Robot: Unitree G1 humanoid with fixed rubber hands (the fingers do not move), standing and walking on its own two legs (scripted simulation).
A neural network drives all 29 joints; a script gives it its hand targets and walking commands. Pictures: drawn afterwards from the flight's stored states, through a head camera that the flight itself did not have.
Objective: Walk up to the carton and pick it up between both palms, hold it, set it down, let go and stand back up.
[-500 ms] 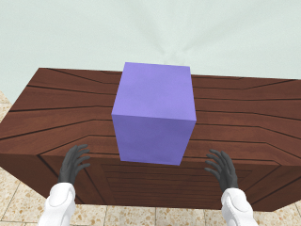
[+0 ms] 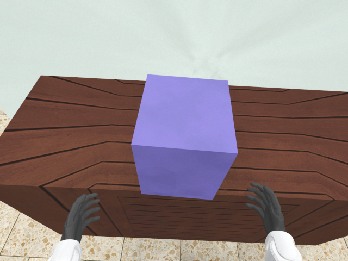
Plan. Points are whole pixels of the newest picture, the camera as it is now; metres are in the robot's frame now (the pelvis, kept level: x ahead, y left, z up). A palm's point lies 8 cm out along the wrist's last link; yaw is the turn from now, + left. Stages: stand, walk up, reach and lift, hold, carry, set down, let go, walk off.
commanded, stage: set down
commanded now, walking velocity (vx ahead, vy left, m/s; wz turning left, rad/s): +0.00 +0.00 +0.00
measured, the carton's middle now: (181, 140) +0.40 -0.02 +0.01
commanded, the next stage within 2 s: let go in 0.90 s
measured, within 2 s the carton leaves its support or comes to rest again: neither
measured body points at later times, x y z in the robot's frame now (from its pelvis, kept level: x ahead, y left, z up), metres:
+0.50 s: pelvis -0.02 +0.00 +0.00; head +0.01 +0.00 +0.45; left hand +0.17 +0.22 -0.08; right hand +0.17 -0.23 -0.08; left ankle -0.04 +0.12 -0.74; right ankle +0.03 -0.13 -0.74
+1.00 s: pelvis -0.01 +0.00 +0.00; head +0.03 +0.00 +0.45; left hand +0.16 +0.22 -0.09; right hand +0.16 -0.22 -0.09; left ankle -0.04 +0.12 -0.74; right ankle +0.03 -0.13 -0.74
